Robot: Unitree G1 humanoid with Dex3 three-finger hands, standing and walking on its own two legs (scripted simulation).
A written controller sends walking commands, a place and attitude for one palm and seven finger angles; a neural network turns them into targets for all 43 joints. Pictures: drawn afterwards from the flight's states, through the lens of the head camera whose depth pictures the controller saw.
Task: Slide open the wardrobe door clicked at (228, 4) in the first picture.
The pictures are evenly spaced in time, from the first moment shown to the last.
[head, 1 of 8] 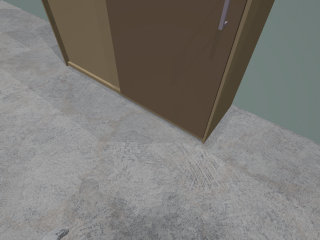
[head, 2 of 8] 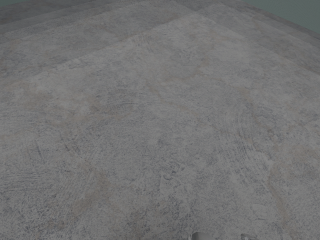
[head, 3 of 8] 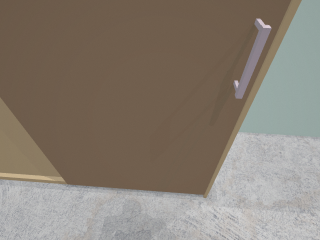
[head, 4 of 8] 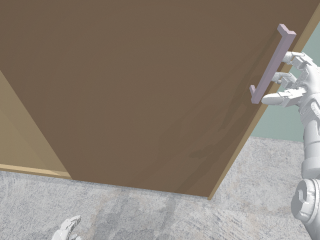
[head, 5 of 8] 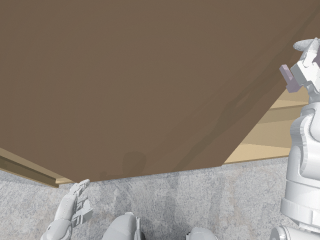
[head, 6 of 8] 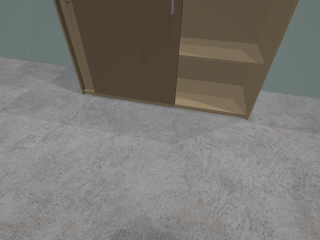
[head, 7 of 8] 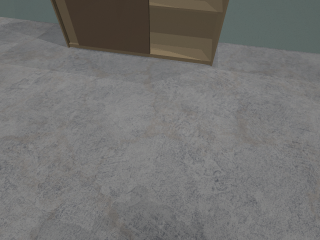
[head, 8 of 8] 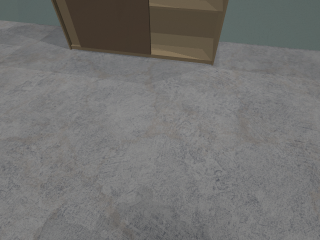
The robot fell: no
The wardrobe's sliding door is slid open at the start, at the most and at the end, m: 0.00 0.70 0.70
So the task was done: yes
